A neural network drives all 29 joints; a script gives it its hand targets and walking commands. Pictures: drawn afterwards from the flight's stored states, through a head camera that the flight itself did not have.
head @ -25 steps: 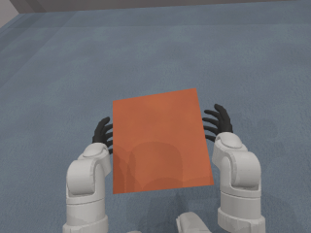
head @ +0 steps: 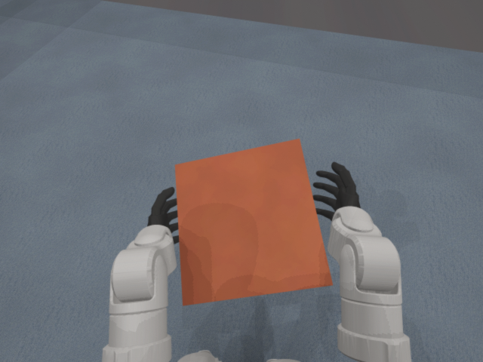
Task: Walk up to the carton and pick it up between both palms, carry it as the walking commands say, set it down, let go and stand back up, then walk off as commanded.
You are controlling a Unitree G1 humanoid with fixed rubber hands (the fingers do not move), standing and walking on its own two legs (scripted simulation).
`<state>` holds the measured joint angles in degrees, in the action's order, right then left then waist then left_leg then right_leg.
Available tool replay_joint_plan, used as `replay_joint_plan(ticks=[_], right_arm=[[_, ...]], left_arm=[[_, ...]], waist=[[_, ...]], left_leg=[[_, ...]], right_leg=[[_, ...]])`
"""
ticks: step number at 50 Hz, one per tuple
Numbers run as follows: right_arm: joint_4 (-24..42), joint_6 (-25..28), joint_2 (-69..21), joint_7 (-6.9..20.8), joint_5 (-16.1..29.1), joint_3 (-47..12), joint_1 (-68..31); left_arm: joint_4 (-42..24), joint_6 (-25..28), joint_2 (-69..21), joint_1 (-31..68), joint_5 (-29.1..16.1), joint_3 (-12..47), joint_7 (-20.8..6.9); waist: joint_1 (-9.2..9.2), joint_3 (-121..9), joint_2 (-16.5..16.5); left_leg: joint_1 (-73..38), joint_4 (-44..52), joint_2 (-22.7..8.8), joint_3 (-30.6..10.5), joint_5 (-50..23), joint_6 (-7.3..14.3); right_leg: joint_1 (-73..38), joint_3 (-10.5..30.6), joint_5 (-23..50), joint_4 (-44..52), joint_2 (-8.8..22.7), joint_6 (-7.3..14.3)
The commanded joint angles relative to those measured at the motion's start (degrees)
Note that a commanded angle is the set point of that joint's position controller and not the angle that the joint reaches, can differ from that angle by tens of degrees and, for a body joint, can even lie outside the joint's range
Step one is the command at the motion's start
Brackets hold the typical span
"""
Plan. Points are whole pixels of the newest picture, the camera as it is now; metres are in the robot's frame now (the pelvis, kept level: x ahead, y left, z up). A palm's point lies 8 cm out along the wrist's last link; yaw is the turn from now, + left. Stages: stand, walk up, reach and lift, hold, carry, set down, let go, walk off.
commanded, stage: carry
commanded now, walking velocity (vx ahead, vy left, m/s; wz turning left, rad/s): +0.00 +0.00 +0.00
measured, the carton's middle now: (257, 231) +0.33 -0.02 -0.03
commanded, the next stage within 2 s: none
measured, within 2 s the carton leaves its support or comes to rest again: neither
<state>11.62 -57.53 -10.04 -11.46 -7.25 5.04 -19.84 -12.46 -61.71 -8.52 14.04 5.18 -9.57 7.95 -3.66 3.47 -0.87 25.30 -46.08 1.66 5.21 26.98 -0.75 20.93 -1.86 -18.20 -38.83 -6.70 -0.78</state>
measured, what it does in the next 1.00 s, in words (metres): walks ahead: left foot, then right foot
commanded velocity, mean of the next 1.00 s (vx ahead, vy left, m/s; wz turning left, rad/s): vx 0.00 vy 0.00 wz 0.00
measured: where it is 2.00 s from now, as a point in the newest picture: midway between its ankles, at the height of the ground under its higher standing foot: (297, 343)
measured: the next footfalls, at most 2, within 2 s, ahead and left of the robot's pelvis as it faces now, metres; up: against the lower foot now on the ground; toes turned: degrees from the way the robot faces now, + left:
left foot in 0.04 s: +0.05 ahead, +0.11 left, +0.00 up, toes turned +2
right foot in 0.18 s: +0.15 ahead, -0.13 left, +0.00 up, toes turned +2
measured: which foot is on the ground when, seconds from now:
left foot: up 0.00-0.02, down 0.04-0.18, up 0.20-0.46, down 0.48-0.60, up 0.62-1.00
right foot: down 0.00-0.02, up 0.04-0.16, down 0.18-0.46, up 0.48-0.56, down 0.58-1.00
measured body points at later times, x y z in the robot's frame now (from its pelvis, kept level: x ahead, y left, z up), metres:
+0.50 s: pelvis +0.16 -0.13 -0.01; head +0.18 -0.15 +0.44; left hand +0.48 -0.02 +0.04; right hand +0.47 -0.30 +0.06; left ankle +0.11 +0.01 -0.73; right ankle +0.13 -0.17 -0.68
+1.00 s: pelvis +0.22 -0.19 +0.00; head +0.23 -0.20 +0.45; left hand +0.55 -0.08 +0.06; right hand +0.53 -0.36 +0.07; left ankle +0.20 -0.07 -0.71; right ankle +0.22 -0.23 -0.72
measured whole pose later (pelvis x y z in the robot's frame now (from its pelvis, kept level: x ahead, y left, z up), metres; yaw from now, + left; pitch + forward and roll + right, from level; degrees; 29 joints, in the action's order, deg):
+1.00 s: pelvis +0.22 -0.19 +0.00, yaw -3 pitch +2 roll +1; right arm 1.9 -54.0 -8.6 -10.8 -9.3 4.7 -18.9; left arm -4.4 -57.9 -8.7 15.7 7.8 -9.8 7.7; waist -3.5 -2.4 0.3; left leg 19.0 -41.9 -1.4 4.3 23.8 -1.4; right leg 19.9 -0.2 -17.3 -36.5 -6.9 0.2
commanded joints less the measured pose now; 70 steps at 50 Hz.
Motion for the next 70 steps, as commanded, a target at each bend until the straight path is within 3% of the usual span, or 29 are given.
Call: replay_joint_plan(ticks=[1,2,3,4,6,8,10,11,14,16,18,21,22,23,24,25,26,28,29,30,31,32,33,34,38,47,54,61,70], right_arm=[[5.7,-4.0,-52.3,15.5,24.8,-41.1,-16.1],[-6.4,-3.9,-49.4,15.9,19.7,-34.3,-15.1],[-10.3,-4.2,-48.9,16.0,18.0,-32.5,-14.6],[5.7,-6.3,-50.2,15.5,24.8,-40.8,-26.9],[-4.5,-8.2,-48.2,15.1,20.0,-37.6,-27.7],[-18.7,-7.6,-45.8,15.5,13.7,-31.9,-20.4],[-8.5,-7.0,-49.0,15.1,19.0,-37.7,-24.4],[-4.8,-6.8,-49.8,15.5,20.9,-38.5,-31.1],[-11.6,-3.7,-49.9,15.9,20.1,-34.3,-30.8],[-15.1,-1.3,-49.8,16.0,18.2,-31.4,-30.4],[-11.5,0.5,-51.3,15.5,19.4,-32.8,-29.3],[-8.5,2.7,-51.0,15.4,19.3,-32.8,-24.4],[0.1,1.8,-53.3,15.4,23.1,-37.6,-23.3],[5.0,-0.3,-56.4,15.4,26.9,-42.0,-24.7],[-7.8,-0.5,-54.2,16.1,20.8,-34.4,-19.4],[-15.1,1.0,-50.6,15.8,16.2,-29.3,-22.9],[0.2,-0.8,-50.8,15.3,22.2,-36.8,-29.0],[-6.1,-2.6,-49.6,15.3,18.9,-35.4,-27.4],[-5.4,-3.5,-50.3,15.4,20.3,-37.6,-23.4],[-6.9,-4.1,-49.9,15.4,19.3,-37.2,-22.5],[2.7,-4.2,-50.5,15.1,23.8,-41.2,-32.5],[-4.2,-4.2,-49.4,15.4,20.8,-36.8,-32.1],[-12.0,-2.7,-47.7,15.9,17.3,-32.1,-27.7],[-10.6,-1.6,-48.0,15.8,18.2,-32.8,-28.1],[-7.4,2.5,-49.5,15.7,18.8,-33.4,-29.0],[-11.6,3.5,-46.6,16.6,17.1,-31.4,-23.9],[-15.7,5.8,-46.4,18.7,15.2,-27.4,-25.5],[-14.6,8.5,-45.3,19.1,13.8,-25.7,-31.4],[-16.8,10.7,-45.5,19.7,12.8,-24.3,-34.2]], left_arm=[[-21.1,0.5,-42.3,39.8,-25.7,41.8,-15.1],[-12.0,0.5,-39.1,42.7,-21.4,37.7,-15.1],[-7.9,0.7,-39.2,41.0,-20.2,37.1,-15.3],[-20.3,-1.2,-41.5,46.0,-26.1,42.7,-14.9],[-7.4,-3.3,-38.5,43.7,-20.3,35.3,-15.3],[7.2,-2.4,-36.5,36.1,-12.9,27.9,-15.7],[0.5,-1.7,-40.2,40.4,-19.8,34.3,-16.6],[-4.5,-1.5,-41.5,46.1,-21.4,36.0,-16.5],[2.2,1.0,-41.9,45.1,-20.0,32.3,-16.5],[4.8,3.7,-40.9,43.9,-17.2,28.8,-16.7],[-0.8,5.5,-41.8,44.4,-18.9,30.7,-16.2],[-3.9,7.8,-42.1,42.2,-18.8,31.8,-15.8],[-13.4,6.9,-44.5,43.2,-23.1,37.4,-15.5],[-20.9,4.3,-46.2,48.0,-27.3,42.6,-15.3],[-9.7,4.5,-43.8,45.6,-21.4,37.5,-15.1],[-2.1,6.2,-40.3,47.2,-17.5,33.0,-14.9],[-13.7,4.7,-42.9,48.6,-23.8,38.7,-14.4],[-5.4,2.1,-42.0,45.0,-19.5,34.6,-14.7],[-7.1,1.2,-42.6,41.3,-19.8,35.9,-15.1],[-2.9,1.0,-41.2,40.9,-19.4,35.2,-15.6],[-10.7,0.8,-43.0,48.8,-24.4,39.3,-15.4],[-4.7,1.0,-42.3,46.6,-20.6,35.5,-15.4],[5.5,2.0,-41.7,39.6,-16.1,29.8,-15.8],[4.6,2.6,-42.3,40.3,-17.6,30.6,-15.8],[2.2,6.8,-43.0,38.9,-17.4,30.5,-15.9],[3.2,8.5,-41.4,37.8,-14.7,32.1,-14.9],[8.2,10.1,-43.3,40.6,-11.3,30.6,-14.3],[17.7,11.3,-46.6,36.9,-8.7,28.7,-14.3],[22.3,13.5,-49.2,36.3,-8.0,28.5,-14.7]], waist=[[-2.86,-38.9,22.8],[-0.48,-34.2,23.5],[0.43,-29.8,11.9],[0.44,-25.4,6.2],[2.04,-23.0,6.4],[4.57,-25.6,-0.1],[1.28,-28.1,-23.5],[1.68,-28.1,-19.4],[2.52,-27.3,-11.7],[2.66,-30.5,-14.0],[2.93,-31.7,-14.1],[-0.22,-33.8,-11.0],[-2.12,-37.4,4.4],[-1.65,-38.0,31.1],[0.55,-32.3,15.4],[0.83,-29.3,9.1],[1.23,-27.7,4.5],[3.48,-28.2,9.7],[4.04,-30.0,1.6],[2.0,-29.7,-14.9],[1.14,-29.9,-22.0],[2.08,-28.6,-18.1],[2.7,-29.9,-16.3],[2.49,-31.7,-12.8],[3.44,-36.5,-14.4],[3.79,-34.2,-7.9],[3.6,-32.9,3.8],[3.55,-29.5,4.5],[3.65,-24.1,4.8]], left_leg=[[-42.1,19.1,-18.7,-14.0,-44.2,15.1],[-42.3,13.2,-22.5,-24.2,-68.3,19.5],[-34.5,9.5,-25.2,-27.1,-67.1,19.7],[-29.5,6.1,-22.9,-24.4,-63.1,16.7],[-34.5,6.2,-20.7,-22.4,-54.9,13.1],[-14.7,-1.1,-9.5,-6.1,-31.4,4.1],[2.7,-14.6,1.2,-5.4,8.0,-1.0],[1.9,-14.6,0.2,-8.5,7.7,-1.0],[0.1,-11.6,1.2,-2.7,6.7,-0.6],[-0.7,-7.3,1.8,-0.1,6.9,-0.6],[-1.3,-1.8,3.2,4.2,7.7,-0.7],[-17.7,22.5,0.1,9.8,4.6,2.9],[-29.2,26.2,-8.5,2.8,-14.0,7.3],[-40.4,16.5,-20.8,-17.0,-51.8,14.4],[-33.0,12.4,-22.1,-20.3,-56.5,16.2],[-29.1,8.3,-22.4,-20.2,-59.5,15.5],[-27.7,7.0,-20.0,-16.7,-60.9,13.0],[-28.0,4.3,-13.2,-7.7,-46.1,6.4],[-16.8,-0.2,-8.5,-5.2,-25.5,1.5],[-2.2,-7.4,-2.9,-4.1,2.2,-0.2],[0.9,-11.5,-1.1,-6.4,9.5,-0.3],[0.0,-11.7,-1.8,-8.0,6.5,-0.5],[-1.1,-10.2,-1.4,-5.9,4.9,0.2],[-1.7,-9.2,-0.9,-4.3,5.1,0.4],[-1.0,-4.3,0.7,-0.2,4.8,0.1],[-5.4,9.4,-1.8,0.8,-3.8,0.4],[-17.2,11.5,-8.6,-5.5,-27.3,2.9],[-16.6,15.7,-10.1,-7.8,-21.1,3.8],[-14.2,19.7,-11.1,-10.2,-16.0,4.9]], right_leg=[[16.5,7.7,12.3,-58.3,3.2,-20.9],[25.6,19.3,-35.3,-53.3,3.4,-9.2],[27.3,24.0,-41.1,-48.6,6.9,-4.2],[29.2,22.6,-43.6,-37.7,9.0,-2.3],[27.8,20.1,-26.9,-2.4,14.4,0.5],[-4.6,8.4,15.6,20.3,9.0,-2.5],[-21.6,30.6,84.4,11.1,22.7,-4.1],[-21.0,26.3,93.9,8.4,20.6,-5.3],[-23.6,15.8,87.4,10.2,15.4,-14.8],[-27.5,12.6,84.5,11.6,13.6,-17.8],[-30.2,9.7,90.3,10.5,12.4,-19.4],[-17.3,1.3,112.2,-11.8,5.8,-30.4],[-4.8,3.2,77.1,-34.5,3.7,-29.2],[15.9,12.4,-23.4,-53.6,3.4,-16.2],[18.3,20.4,-33.9,-42.2,7.7,-6.5],[20.2,17.7,-37.8,-29.7,8.4,-2.9],[19.3,14.4,-33.6,-14.9,10.2,-0.5],[3.0,7.8,2.2,19.6,9.1,-0.2],[-9.9,12.0,30.4,18.7,11.7,-1.9],[-21.0,23.7,71.4,10.2,20.1,-1.7],[-23.4,27.4,86.6,9.8,22.8,-2.4],[-22.5,22.7,89.2,8.3,19.9,-4.4],[-24.4,18.2,83.9,7.9,17.9,-7.1],[-26.7,15.4,84.2,7.8,17.1,-9.8],[-33.6,11.7,86.0,8.5,14.9,-13.0],[-29.4,11.9,77.4,9.5,15.9,-7.5],[-14.9,11.9,42.5,8.8,13.9,-3.5],[-9.4,10.9,25.0,11.9,12.3,1.7],[-4.5,9.8,12.1,13.1,10.7,3.1]])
